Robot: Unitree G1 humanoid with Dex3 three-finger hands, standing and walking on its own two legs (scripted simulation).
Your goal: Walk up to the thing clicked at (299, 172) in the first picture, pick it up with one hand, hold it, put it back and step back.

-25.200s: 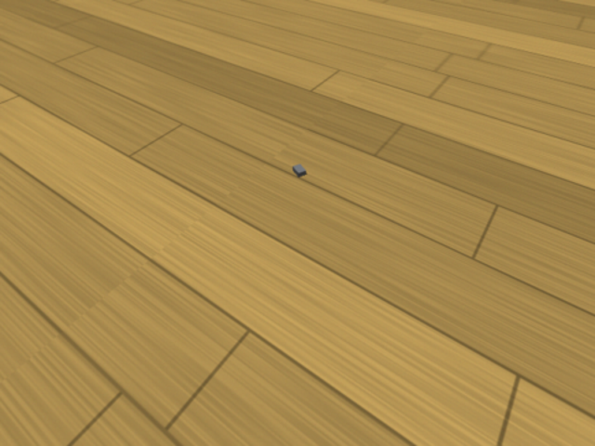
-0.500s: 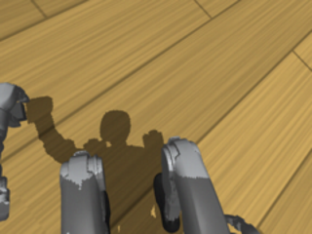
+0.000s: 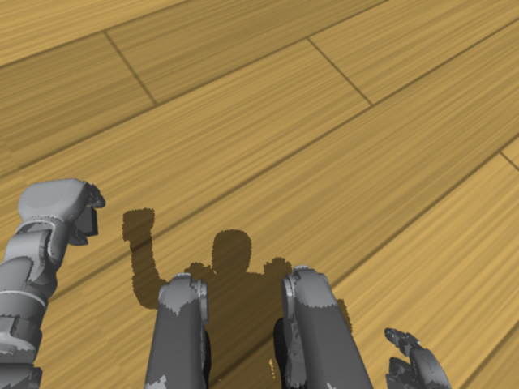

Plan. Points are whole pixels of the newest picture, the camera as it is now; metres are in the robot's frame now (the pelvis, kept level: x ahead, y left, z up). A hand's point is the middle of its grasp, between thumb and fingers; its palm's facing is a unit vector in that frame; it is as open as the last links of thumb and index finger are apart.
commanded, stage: lift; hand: left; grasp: from above
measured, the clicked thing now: (75, 224) +0.40 +0.30 -0.14
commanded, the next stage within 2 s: hold in 0.92 s
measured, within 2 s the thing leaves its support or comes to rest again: neither
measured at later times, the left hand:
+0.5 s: hand (17, 197) +0.35 +0.26 +0.10, palm faces -0.44 -0.09 -0.89, open 7.2 cm
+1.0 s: hand out of the picture +0.38 +0.23 +0.18, palm faces -0.43 -0.10 -0.90, open 5.7 cm
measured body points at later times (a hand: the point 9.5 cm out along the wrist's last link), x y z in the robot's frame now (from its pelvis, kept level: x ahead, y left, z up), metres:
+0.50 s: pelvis +0.03 +0.00 +0.18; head +0.10 +0.01 +0.62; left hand +0.37 +0.26 +0.15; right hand +0.14 -0.26 +0.06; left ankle +0.09 +0.11 -0.45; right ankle +0.10 -0.13 -0.45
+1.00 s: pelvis +0.07 +0.00 +0.25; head +0.11 -0.01 +0.70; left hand +0.40 +0.24 +0.23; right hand +0.17 -0.26 +0.13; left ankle +0.09 +0.11 -0.45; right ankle +0.10 -0.13 -0.45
